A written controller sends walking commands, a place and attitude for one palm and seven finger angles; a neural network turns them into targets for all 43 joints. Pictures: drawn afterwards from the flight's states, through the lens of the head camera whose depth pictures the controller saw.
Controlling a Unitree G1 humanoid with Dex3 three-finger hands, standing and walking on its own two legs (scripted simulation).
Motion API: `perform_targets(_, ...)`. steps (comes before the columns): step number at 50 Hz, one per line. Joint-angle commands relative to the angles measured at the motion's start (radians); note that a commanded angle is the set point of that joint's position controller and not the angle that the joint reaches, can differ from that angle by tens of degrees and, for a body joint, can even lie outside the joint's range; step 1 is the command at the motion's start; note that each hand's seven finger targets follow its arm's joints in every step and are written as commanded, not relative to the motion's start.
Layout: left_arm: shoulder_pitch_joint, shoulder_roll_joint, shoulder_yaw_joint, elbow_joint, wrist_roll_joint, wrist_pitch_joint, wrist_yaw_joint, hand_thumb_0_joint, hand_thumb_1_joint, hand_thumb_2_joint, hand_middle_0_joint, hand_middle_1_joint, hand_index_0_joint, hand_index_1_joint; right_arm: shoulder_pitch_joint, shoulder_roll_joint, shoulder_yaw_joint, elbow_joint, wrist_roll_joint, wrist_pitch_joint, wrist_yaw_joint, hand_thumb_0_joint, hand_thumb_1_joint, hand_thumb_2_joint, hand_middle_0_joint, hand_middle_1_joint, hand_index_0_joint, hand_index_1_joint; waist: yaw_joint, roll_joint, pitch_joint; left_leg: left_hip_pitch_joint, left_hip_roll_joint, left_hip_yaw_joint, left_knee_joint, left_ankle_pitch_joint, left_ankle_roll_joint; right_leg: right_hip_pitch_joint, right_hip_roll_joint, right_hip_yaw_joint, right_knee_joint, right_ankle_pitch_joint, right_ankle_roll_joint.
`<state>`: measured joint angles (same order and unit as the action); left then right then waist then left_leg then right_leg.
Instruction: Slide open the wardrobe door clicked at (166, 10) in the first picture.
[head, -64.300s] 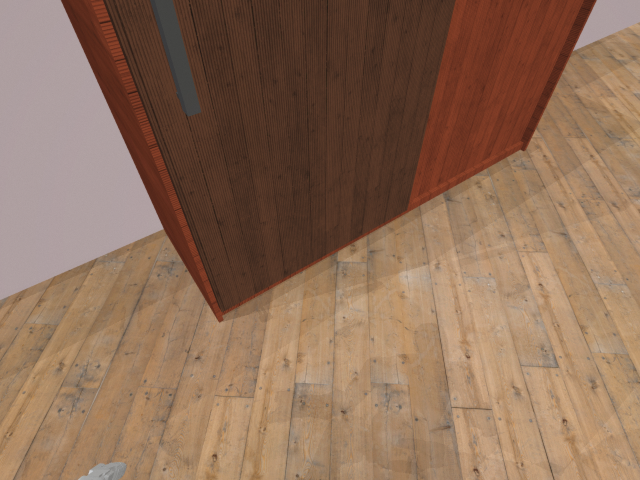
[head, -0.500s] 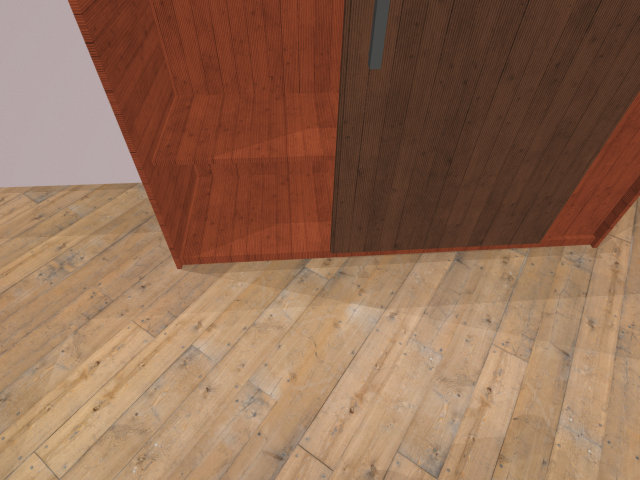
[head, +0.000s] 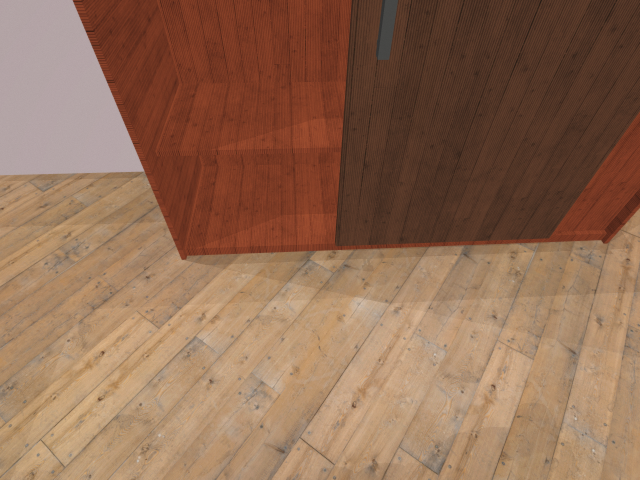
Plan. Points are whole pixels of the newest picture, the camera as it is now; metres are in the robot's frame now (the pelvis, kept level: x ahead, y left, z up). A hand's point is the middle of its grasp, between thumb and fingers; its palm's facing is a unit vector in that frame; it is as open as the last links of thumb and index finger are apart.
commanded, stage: look to check the result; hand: left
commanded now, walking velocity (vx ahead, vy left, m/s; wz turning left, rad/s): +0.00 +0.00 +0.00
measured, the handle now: out of the picture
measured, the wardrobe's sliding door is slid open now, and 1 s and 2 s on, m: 0.60 0.60 0.60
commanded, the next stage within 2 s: none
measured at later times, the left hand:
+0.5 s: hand out of the picture +0.10 +0.23 -0.15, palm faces -0.02 -0.95 -0.32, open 7.4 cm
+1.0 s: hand out of the picture +0.10 +0.21 -0.16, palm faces -0.02 -0.95 -0.32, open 7.4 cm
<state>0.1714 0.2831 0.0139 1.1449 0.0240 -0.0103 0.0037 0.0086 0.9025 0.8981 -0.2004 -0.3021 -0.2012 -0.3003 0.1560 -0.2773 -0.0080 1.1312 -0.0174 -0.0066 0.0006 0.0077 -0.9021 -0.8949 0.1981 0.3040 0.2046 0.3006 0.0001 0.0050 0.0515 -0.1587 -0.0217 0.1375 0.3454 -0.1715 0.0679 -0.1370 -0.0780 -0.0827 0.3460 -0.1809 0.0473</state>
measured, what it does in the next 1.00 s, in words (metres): stands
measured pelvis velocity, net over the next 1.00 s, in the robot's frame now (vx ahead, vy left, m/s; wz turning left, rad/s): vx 0.03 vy -0.03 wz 0.02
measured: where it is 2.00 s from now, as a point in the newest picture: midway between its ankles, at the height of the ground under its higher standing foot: outside the picture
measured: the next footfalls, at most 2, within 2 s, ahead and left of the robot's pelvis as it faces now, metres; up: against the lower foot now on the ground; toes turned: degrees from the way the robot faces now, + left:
none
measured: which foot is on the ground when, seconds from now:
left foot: down 0.00-1.00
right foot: down 0.00-1.00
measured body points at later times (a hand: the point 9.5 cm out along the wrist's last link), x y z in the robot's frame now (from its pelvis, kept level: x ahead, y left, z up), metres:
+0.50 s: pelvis +0.02 -0.02 +0.00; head +0.03 -0.01 +0.45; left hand +0.10 +0.28 -0.13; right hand +0.12 -0.31 -0.13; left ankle +0.02 +0.07 -0.75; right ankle +0.00 -0.15 -0.75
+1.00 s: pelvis +0.03 -0.03 +0.00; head +0.05 -0.03 +0.45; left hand +0.10 +0.26 -0.13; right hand +0.11 -0.32 -0.13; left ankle +0.02 +0.07 -0.75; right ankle +0.00 -0.15 -0.75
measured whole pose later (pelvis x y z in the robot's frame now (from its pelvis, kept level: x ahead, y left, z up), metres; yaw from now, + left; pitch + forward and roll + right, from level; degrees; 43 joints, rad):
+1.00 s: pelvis +0.03 -0.03 +0.00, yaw +1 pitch -1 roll +0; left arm 0.11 0.32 0.00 1.14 0.02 -0.03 0.00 0.01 0.90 0.90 -0.20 -0.30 -0.20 -0.30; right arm 0.09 -0.33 0.01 1.14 -0.02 -0.01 0.01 0.01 -0.90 -0.89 0.20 0.30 0.21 0.30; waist 0.00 0.00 0.04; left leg -0.09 0.01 0.11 0.28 -0.17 0.02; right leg -0.06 -0.04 -0.11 0.26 -0.19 0.01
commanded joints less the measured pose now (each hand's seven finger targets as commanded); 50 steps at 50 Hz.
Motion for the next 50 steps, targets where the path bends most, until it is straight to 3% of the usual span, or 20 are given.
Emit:
perform_targets(1, -0.037, 0.189, 0.026, -0.054, -0.005, -0.021, 0.006, 0.000, 0.900, 0.900, -0.200, -0.300, -0.200, -0.300, -0.040, -0.203, -0.038, -0.057, 0.005, -0.022, -0.013, 0.000, -0.900, -0.900, 0.200, 0.300, 0.200, 0.300, -0.007, -0.012, -0.065, 0.033, 0.171, -0.181, -0.099, 0.090, -0.027, 0.001, -0.075, 0.085, -0.064, 0.055, -0.046)
perform_targets(14, -0.095, 0.242, 0.020, -0.065, -0.009, -0.029, 0.000, 0.000, 0.900, 0.900, -0.200, -0.300, -0.200, -0.300, -0.107, -0.261, -0.030, -0.060, 0.005, -0.026, -0.005, 0.000, -0.900, -0.900, 0.200, 0.300, 0.200, 0.300, -0.008, 0.000, -0.098, 0.074, 0.176, -0.184, -0.105, 0.166, -0.036, 0.034, -0.090, 0.089, -0.096, 0.103, -0.050)
perform_targets(28, -0.104, 0.249, 0.020, -0.067, -0.011, -0.034, 0.003, 0.000, 0.900, 0.900, -0.200, -0.300, -0.200, -0.300, -0.112, -0.265, -0.026, -0.059, 0.006, -0.026, -0.009, 0.000, -0.900, -0.900, 0.200, 0.300, 0.200, 0.300, -0.010, -0.004, -0.111, 0.096, 0.181, -0.175, -0.098, 0.234, -0.043, 0.070, -0.095, 0.083, -0.102, 0.188, -0.057)
perform_targets(50, -0.091, 0.247, 0.022, -0.064, -0.011, -0.034, 0.008, 0.000, 0.900, 0.900, -0.200, -0.300, -0.200, -0.300, -0.100, -0.255, -0.026, -0.056, 0.007, -0.021, -0.013, 0.000, -0.900, -0.900, 0.200, 0.300, 0.200, 0.300, -0.008, -0.020, -0.105, 0.112, 0.184, -0.165, -0.093, 0.231, -0.046, 0.080, -0.093, 0.086, -0.112, 0.227, -0.063)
